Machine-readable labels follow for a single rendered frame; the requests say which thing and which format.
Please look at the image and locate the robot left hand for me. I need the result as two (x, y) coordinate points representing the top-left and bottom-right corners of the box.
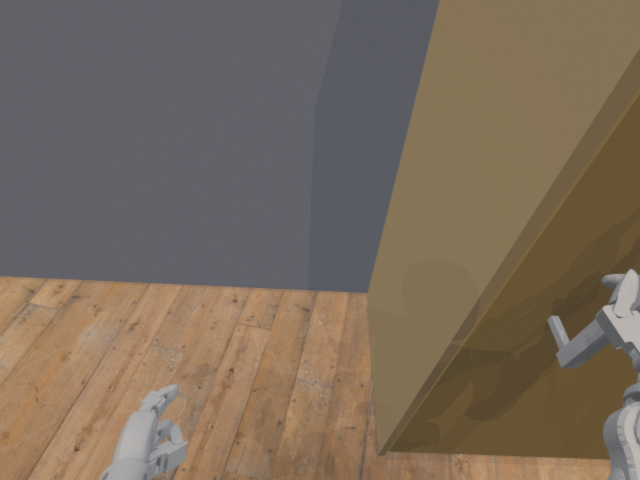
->
(111, 384), (188, 480)

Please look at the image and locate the handle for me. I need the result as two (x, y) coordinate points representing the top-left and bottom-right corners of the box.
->
(547, 280), (640, 369)

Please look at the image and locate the robot right hand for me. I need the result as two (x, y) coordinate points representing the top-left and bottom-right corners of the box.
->
(595, 269), (640, 383)

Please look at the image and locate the wardrobe door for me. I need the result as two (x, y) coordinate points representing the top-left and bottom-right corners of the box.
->
(388, 87), (640, 460)

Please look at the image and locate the robot right forearm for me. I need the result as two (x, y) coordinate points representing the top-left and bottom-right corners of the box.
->
(603, 383), (640, 480)

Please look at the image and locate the robot left forearm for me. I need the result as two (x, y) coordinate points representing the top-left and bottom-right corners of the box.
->
(99, 459), (150, 480)

